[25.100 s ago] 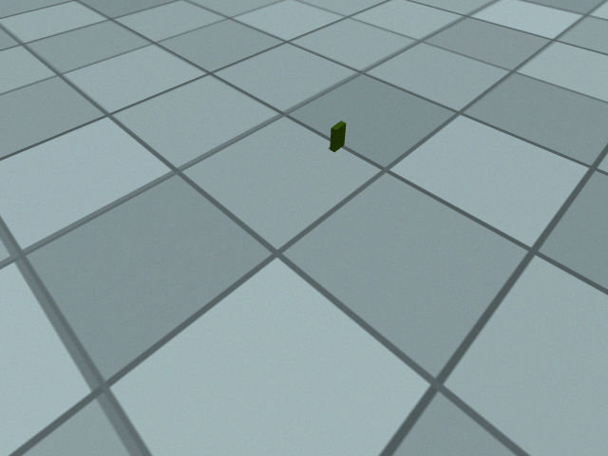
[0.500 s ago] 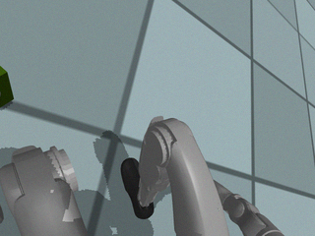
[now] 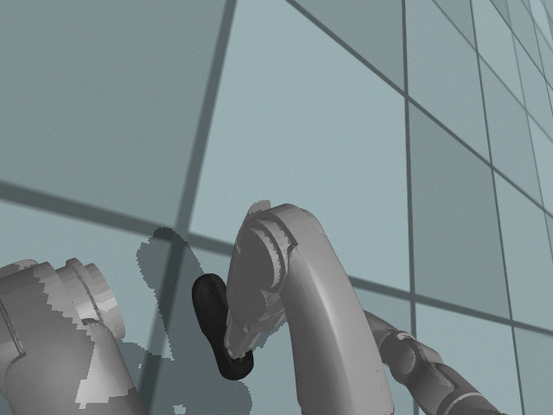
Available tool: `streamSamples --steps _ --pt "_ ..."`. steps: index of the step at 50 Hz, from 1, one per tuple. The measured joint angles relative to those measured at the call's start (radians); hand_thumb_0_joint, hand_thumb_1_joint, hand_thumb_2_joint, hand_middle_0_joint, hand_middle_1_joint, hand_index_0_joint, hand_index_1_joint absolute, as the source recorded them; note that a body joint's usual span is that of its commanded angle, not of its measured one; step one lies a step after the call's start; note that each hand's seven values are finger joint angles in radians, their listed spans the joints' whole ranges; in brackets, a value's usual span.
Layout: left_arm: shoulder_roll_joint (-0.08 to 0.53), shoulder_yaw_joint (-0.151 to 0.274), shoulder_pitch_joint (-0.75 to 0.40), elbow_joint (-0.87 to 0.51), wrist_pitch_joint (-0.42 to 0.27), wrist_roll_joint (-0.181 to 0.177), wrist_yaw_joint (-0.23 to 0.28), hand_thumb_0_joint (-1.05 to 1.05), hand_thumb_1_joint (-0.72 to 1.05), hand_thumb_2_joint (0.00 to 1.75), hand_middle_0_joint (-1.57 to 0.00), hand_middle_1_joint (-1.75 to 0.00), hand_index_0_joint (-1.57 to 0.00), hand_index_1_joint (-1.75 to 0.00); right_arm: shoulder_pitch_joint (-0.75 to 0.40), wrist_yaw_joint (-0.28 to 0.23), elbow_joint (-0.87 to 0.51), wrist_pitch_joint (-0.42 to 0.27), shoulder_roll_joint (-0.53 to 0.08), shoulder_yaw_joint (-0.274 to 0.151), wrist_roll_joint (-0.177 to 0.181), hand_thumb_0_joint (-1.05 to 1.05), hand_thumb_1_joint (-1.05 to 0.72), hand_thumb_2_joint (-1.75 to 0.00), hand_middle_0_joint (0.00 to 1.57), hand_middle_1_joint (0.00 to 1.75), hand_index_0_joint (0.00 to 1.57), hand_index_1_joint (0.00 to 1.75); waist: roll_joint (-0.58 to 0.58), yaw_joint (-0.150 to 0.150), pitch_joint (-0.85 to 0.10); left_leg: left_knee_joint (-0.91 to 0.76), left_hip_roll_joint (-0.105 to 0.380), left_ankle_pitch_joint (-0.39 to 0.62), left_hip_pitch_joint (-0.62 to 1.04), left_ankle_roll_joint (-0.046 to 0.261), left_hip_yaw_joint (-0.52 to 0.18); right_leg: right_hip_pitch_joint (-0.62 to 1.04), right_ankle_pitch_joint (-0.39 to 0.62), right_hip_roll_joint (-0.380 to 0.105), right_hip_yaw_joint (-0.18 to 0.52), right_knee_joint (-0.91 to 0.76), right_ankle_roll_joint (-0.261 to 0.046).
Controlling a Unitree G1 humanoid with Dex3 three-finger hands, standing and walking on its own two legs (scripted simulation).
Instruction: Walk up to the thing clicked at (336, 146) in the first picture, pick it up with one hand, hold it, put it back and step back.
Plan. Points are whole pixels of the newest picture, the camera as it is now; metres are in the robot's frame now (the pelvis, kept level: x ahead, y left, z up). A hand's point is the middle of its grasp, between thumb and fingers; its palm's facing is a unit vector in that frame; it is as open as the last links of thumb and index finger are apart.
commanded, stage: lower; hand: left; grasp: from the side
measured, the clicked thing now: out of the picture +0.46 +0.27 -0.20
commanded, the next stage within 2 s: loosen in 0.02 s
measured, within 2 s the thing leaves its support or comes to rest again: rests again in 0.34 s
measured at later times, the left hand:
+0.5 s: hand out of the picture +0.45 +0.29 -0.17, palm faces +0.37 -0.93 -0.01, open 10.9 cm
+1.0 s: hand out of the picture +0.44 +0.34 -0.11, palm faces +0.38 -0.92 -0.06, open 16.9 cm
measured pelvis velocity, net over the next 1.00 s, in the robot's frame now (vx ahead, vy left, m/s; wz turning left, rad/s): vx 0.00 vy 0.00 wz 0.01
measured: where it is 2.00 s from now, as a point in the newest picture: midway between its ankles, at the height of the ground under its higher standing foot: (165, 387)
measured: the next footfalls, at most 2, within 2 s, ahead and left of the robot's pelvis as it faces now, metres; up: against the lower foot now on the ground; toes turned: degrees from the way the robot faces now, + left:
none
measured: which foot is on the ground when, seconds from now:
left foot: down 0.00-1.00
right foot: down 0.00-1.00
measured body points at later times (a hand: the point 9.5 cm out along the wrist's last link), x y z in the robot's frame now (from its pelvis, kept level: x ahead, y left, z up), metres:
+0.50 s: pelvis +0.00 +0.00 +0.00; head +0.23 +0.20 +0.32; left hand +0.42 +0.34 -0.17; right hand +0.15 -0.24 -0.03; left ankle +0.08 +0.12 -0.26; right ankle +0.14 -0.12 -0.26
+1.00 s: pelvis +0.00 +0.00 +0.01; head +0.21 +0.19 +0.35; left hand +0.42 +0.39 -0.10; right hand +0.16 -0.24 -0.04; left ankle +0.08 +0.12 -0.26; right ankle +0.14 -0.12 -0.26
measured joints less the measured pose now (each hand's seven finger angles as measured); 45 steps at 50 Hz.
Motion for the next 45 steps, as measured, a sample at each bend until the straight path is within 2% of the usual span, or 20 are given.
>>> streamSamples --steps 7,11,15,20,28,34,40,43,45 --pt "0.014 0.000 0.003 0.011 -0.003 0.006 0.009 0.01 -0.18 1.01 -0.83 -1.20 -0.83 -1.19 -0.012 -0.001 -0.005 0.004 -0.002 0.011 -0.007 -0.01 -0.89 -0.90 0.21 0.30 0.20 0.30 -0.007 -0.001 0.011 0.001 0.001 0.000 0.006 -0.001 -0.007 0.005 0.004 0.003 -0.005 -0.003 0.002" --pt "0.018 0.006 0.004 0.012 -0.010 -0.007 0.011 0.01 -0.17 1.00 -0.85 -1.17 -0.85 -1.16 -0.016 -0.001 -0.004 0.003 -0.004 0.017 -0.010 -0.01 -0.89 -0.90 0.21 0.30 0.20 0.30 -0.011 0.000 0.014 0.003 0.002 0.001 0.007 -0.002 -0.011 0.005 0.008 0.005 -0.007 -0.003 0.003" --pt "0.016 0.010 0.000 0.010 -0.020 -0.026 0.002 0.00 -0.12 0.91 -0.86 -1.08 -0.86 -1.07 -0.016 -0.001 -0.002 -0.001 -0.004 0.021 -0.009 -0.01 -0.90 -0.90 0.21 0.30 0.20 0.30 -0.015 0.001 0.013 0.005 0.002 0.002 0.008 -0.003 -0.014 0.005 0.011 0.007 -0.009 -0.003 0.003" --pt "0.020 0.010 0.000 0.014 -0.023 -0.028 -0.012 0.00 -0.08 0.73 -0.82 -0.90 -0.83 -0.89 -0.016 -0.004 -0.006 0.001 -0.002 0.025 -0.009 -0.01 -0.90 -0.89 0.21 0.30 0.20 0.30 -0.016 -0.001 0.011 0.006 0.003 0.003 0.010 -0.003 -0.018 0.008 0.014 0.009 -0.012 -0.006 0.003" --pt "0.022 0.013 0.001 0.017 -0.019 -0.034 -0.017 0.00 -0.25 0.43 -0.55 -0.53 -0.55 -0.52 -0.013 -0.007 -0.011 -0.002 -0.004 0.027 -0.008 -0.01 -0.90 -0.90 0.21 0.30 0.20 0.30 -0.015 0.001 0.010 0.005 0.006 0.003 0.010 0.004 -0.019 0.012 0.016 0.013 -0.013 -0.013 0.006" --pt "0.020 0.017 0.005 0.012 -0.020 -0.035 -0.018 -0.01 -0.37 0.28 -0.33 -0.32 -0.33 -0.32 -0.013 -0.007 -0.012 0.000 -0.003 0.029 -0.009 -0.01 -0.90 -0.90 0.21 0.30 0.20 0.30 -0.018 0.000 0.011 0.005 0.006 0.000 0.013 0.007 -0.020 0.018 0.014 0.014 -0.014 -0.016 0.007" --pt "0.016 0.069 0.012 -0.043 -0.003 -0.020 -0.019 -0.01 -0.40 0.23 -0.17 -0.19 -0.17 -0.19 -0.007 -0.010 -0.024 0.011 -0.004 0.023 -0.005 -0.01 -0.90 -0.90 0.21 0.30 0.20 0.30 -0.021 0.007 0.017 0.004 0.007 0.004 0.018 0.007 -0.018 0.022 0.017 0.015 -0.013 -0.016 0.003" --pt "0.017 0.104 0.025 -0.124 0.031 -0.007 -0.032 -0.01 -0.41 0.21 -0.12 -0.15 -0.12 -0.15 0.006 -0.013 -0.023 0.022 0.000 0.002 0.001 -0.01 -0.90 -0.90 0.21 0.30 0.20 0.30 -0.014 0.016 0.013 0.000 0.008 0.008 0.016 0.009 -0.009 0.018 0.019 0.013 -0.007 -0.015 0.003" --pt "0.015 0.113 0.031 -0.185 0.064 -0.009 -0.047 -0.01 -0.42 0.20 -0.10 -0.13 -0.10 -0.13 0.025 -0.014 -0.020 0.032 0.005 -0.021 0.012 -0.01 -0.90 -0.90 0.21 0.30 0.20 0.30 -0.003 0.024 -0.003 -0.007 0.009 0.011 0.012 0.009 0.001 0.013 0.018 0.009 0.000 -0.015 0.000"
